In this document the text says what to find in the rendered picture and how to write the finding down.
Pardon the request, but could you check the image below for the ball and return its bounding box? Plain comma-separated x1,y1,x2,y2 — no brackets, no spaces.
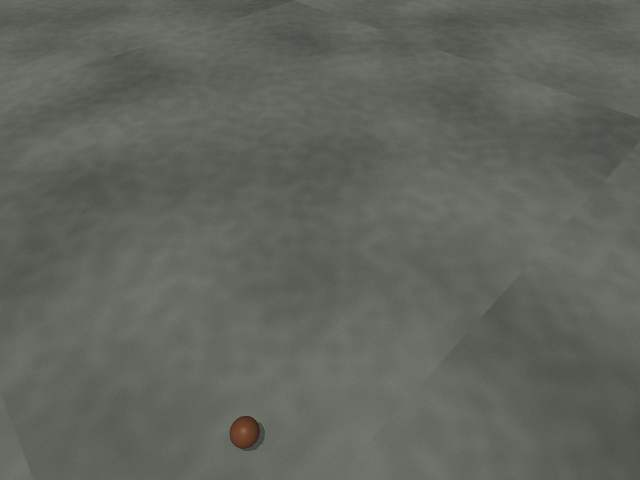
230,416,260,449

